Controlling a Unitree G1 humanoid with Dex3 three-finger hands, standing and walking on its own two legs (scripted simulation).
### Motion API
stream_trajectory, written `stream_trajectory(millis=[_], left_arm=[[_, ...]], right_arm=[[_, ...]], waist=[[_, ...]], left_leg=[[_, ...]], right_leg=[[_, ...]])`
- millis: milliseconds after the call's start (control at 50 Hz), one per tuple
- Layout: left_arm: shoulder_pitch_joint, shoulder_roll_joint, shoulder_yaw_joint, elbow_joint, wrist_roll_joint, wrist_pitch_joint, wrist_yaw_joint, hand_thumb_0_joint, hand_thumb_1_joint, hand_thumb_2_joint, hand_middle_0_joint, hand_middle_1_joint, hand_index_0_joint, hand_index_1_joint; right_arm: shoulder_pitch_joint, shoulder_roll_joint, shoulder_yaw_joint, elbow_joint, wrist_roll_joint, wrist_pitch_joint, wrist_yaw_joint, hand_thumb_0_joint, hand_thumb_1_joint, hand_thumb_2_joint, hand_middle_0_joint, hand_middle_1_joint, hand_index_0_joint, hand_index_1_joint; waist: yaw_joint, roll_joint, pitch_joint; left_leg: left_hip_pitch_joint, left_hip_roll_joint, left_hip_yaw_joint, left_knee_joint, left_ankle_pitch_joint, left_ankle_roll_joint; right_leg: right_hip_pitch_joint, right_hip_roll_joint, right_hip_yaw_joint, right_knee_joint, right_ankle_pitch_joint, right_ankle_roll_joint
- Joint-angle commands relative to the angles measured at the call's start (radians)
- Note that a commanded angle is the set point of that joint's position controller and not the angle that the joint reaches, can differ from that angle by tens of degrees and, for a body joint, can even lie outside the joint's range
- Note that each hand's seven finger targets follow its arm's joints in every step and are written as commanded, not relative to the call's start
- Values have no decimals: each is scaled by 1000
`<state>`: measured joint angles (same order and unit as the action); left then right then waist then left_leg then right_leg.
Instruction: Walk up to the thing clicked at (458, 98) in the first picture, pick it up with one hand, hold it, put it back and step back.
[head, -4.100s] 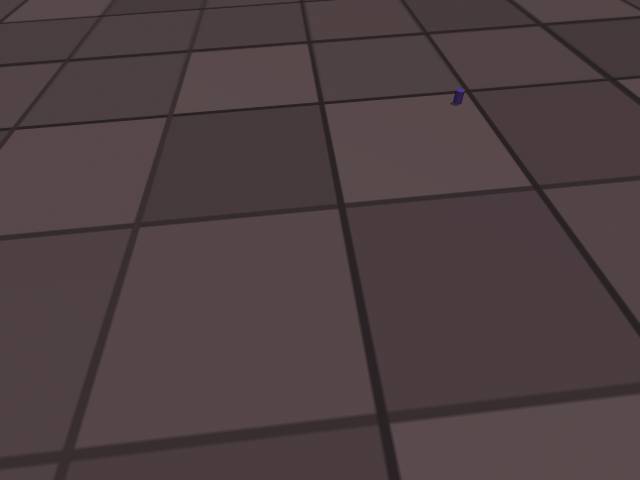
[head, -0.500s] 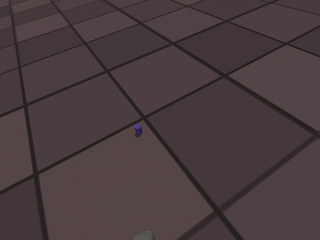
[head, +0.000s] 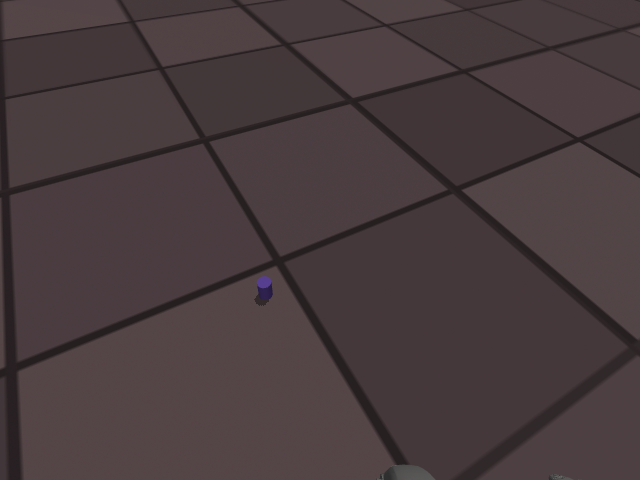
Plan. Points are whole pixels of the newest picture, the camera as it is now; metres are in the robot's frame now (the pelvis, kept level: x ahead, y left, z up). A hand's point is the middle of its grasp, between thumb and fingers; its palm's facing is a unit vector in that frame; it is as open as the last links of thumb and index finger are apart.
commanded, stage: walk up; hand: left
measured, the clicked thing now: (264, 288) +0.87 +0.21 -0.73
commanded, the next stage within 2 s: none
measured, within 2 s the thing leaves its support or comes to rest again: neither
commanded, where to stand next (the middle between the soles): +0.49 -0.01 m, yaw -2 degrees
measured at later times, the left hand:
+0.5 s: hand (188, 425) +0.22 +0.21 -0.11, palm faces -0.04 -0.91 -0.42, open 7.4 cm
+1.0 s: hand (176, 336) +0.38 +0.28 -0.16, palm faces -0.07 -0.94 -0.33, open 7.4 cm
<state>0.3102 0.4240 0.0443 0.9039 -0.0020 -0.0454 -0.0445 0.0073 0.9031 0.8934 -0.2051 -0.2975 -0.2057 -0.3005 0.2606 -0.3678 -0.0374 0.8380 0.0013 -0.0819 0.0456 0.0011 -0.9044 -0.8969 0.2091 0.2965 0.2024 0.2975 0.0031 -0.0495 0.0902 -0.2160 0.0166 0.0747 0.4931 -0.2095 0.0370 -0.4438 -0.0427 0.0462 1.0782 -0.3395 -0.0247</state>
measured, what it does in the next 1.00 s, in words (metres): walks ahead: right foot, then left foot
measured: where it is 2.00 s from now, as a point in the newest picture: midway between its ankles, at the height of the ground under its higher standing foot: (327, 414)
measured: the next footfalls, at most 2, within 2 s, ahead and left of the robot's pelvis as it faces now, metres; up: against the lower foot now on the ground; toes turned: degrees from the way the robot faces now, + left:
right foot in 0.26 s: +0.24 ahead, -0.18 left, +0.00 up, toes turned -6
left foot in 0.74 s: +0.38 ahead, +0.10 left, +0.00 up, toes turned +4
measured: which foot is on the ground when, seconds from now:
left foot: down 0.00-0.30, up 0.32-0.72, down 0.74-1.00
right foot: up 0.00-0.24, down 0.26-0.78, up 0.80-1.00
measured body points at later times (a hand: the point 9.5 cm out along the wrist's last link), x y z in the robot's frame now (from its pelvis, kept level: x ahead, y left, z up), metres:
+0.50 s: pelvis +0.16 -0.06 +0.00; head +0.17 -0.10 +0.45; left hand +0.22 +0.26 -0.08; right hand +0.21 -0.38 -0.14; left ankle +0.19 +0.10 -0.67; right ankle +0.20 -0.17 -0.74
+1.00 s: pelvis +0.32 +0.01 +0.00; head +0.34 +0.04 +0.45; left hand +0.38 +0.32 -0.13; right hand +0.35 -0.31 -0.09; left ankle +0.34 +0.10 -0.74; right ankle +0.37 -0.16 -0.67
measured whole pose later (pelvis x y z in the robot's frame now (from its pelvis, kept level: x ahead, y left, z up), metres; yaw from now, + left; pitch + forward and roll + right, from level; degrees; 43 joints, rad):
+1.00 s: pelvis +0.32 +0.01 +0.00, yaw -1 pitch -4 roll -1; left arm 0.29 0.44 0.04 0.90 0.00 -0.04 -0.04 0.01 0.90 0.89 -0.20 -0.30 -0.21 -0.30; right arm 0.33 -0.37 -0.04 0.86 -0.01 -0.07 0.04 0.00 -0.90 -0.90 0.21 0.30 0.20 0.30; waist -0.02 -0.06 0.10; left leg -0.19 0.02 0.09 0.49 -0.24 0.04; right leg -0.49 -0.06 0.04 1.00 -0.30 -0.02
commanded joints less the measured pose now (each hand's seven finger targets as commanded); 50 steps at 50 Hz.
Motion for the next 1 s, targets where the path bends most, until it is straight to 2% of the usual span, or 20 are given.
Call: stream_trajectory(millis=[0,100,200,240,260,280,300,320,400,500,600,660,720,740,760,780,800,840,880,980], left_arm=[[60,176,52,-49,3,-5,-4,0,900,900,-200,-300,-200,-300],[-73,162,56,-78,15,-19,-25,0,900,900,-200,-300,-200,-300],[-9,161,65,-39,14,-42,-18,0,900,900,-200,-300,-200,-300],[98,216,89,-7,21,-59,1,0,900,900,-200,-300,-200,-300],[172,283,111,1,25,-67,14,0,900,900,-200,-300,-200,-300],[170,343,117,-28,18,-71,22,0,900,900,-200,-300,-200,-300],[136,355,113,-28,4,-63,21,0,900,900,-200,-300,-200,-300],[94,324,106,-48,-4,-58,23,0,900,900,-200,-300,-200,-300],[7,244,75,-68,-7,-64,33,0,900,900,-200,-300,-200,-300],[0,242,78,-107,7,-69,27,0,900,900,-200,-300,-200,-300],[33,263,87,-109,10,-64,25,0,900,900,-200,-300,-200,-300],[-8,280,82,-120,10,-59,24,0,900,900,-200,-300,-200,-300],[-22,215,54,-127,16,-48,25,0,900,900,-200,-300,-200,-300],[51,133,29,-129,8,-45,21,0,900,900,-200,-300,-200,-300],[84,107,23,-122,-3,-37,24,0,900,900,-200,-300,-200,-300],[67,217,51,-92,5,-25,43,0,900,900,-200,-300,-200,-300],[31,244,48,-92,7,-26,45,0,900,900,-200,-300,-200,-300],[49,221,49,-60,-6,-24,36,0,900,900,-200,-300,-200,-300],[81,201,48,-39,-11,-12,23,0,900,900,-200,-300,-200,-300],[8,172,44,-65,3,-7,10,0,900,900,-200,-300,-200,-300]], right_arm=[[22,-293,-91,-66,-2,-30,-21,0,-900,-900,200,300,200,300],[56,-303,-99,-61,-8,-27,-11,0,-900,-900,200,300,200,300],[8,-298,-94,-81,-5,-10,-10,0,-900,-900,200,300,200,300],[60,-237,-70,-82,-8,-4,-9,0,-900,-900,200,300,200,300],[103,-177,-50,-89,-4,-6,-9,0,-900,-900,200,300,200,300],[123,-172,-43,-87,-2,3,-6,0,-900,-900,200,300,200,300],[73,-271,-69,-66,-14,16,-21,0,-900,-900,200,300,200,300],[55,-291,-76,-53,-17,17,-24,0,-900,-900,200,300,200,300],[134,-234,-68,11,2,36,-5,0,-900,-900,200,300,200,300],[58,-227,-80,-4,-15,46,18,0,-900,-900,200,300,200,300],[-23,-220,-82,-24,-31,29,30,0,-900,-900,200,300,200,300],[-8,-224,-88,-15,-29,17,31,0,-900,-900,200,300,200,300],[198,-272,-111,52,-31,1,10,0,-900,-900,200,300,200,300],[257,-346,-132,54,-39,-6,-4,0,-900,-900,200,300,200,300],[213,-391,-133,11,-34,-14,-10,0,-900,-900,200,300,200,300],[179,-401,-134,0,-4,-10,-6,0,-900,-900,200,300,200,300],[155,-374,-127,-7,-1,-5,-10,0,-900,-900,200,300,200,300],[89,-299,-96,-32,-6,-13,-20,0,-900,-900,200,300,200,300],[95,-288,-90,-25,-1,-23,-24,0,-900,-900,200,300,200,300],[93,-285,-92,-52,-7,-18,-28,0,-900,-900,200,300,200,300]], waist=[[-2,195,20],[-37,176,45],[20,128,-36],[66,-19,-130],[95,-219,-180],[83,-267,-157],[92,-186,-114],[72,-134,-58],[4,-127,-44],[17,-107,-1],[45,-93,21],[10,-79,-13],[-100,107,-114],[-115,362,-146],[-77,385,-98],[-70,281,-67],[-56,211,-15],[-18,159,-4],[-5,200,-15],[-27,207,-6]], left_leg=[[-11,254,-198,-299,-43,187],[-6,238,-163,-302,-138,188],[-34,219,-118,-114,-13,153],[-102,137,-52,166,56,104],[-223,50,12,421,-60,59],[-414,-57,-11,577,-308,9],[-424,-3,-80,646,-336,8],[-427,35,-121,652,-301,7],[-299,43,-133,556,-102,1],[-332,64,-105,392,-39,-40],[-271,97,-83,183,3,-46],[-128,87,-56,121,0,-24],[198,20,-37,38,-65,5],[293,167,-284,-127,-281,58],[304,353,-678,-259,-327,127],[224,426,-741,-258,-339,223],[139,410,-674,-245,-239,228],[86,284,-383,-217,44,134],[49,224,-246,-207,169,89],[96,237,-181,-234,131,187]], right_leg=[[-82,-64,0,-122,90,33],[-52,-87,-43,-370,178,31],[197,-26,-103,-540,231,12],[439,2,-89,-589,127,-11],[530,-146,148,-698,-60,-58],[576,-362,549,-838,-156,-149],[491,-410,628,-843,-184,-229],[408,-387,568,-848,-155,-241],[287,-190,153,-817,144,-106],[252,-207,79,-882,7,-180],[234,-227,67,-840,-59,-187],[167,-245,65,-783,-79,-182],[44,-148,-30,-420,65,-114],[-77,-42,-122,-105,68,-60],[-275,100,-82,27,-160,-17],[-257,26,-1,101,-207,-32],[-245,-3,27,121,-171,-35],[-159,-25,73,47,-53,-25],[-91,-27,40,-8,27,-10],[-126,-49,-13,-175,92,30]])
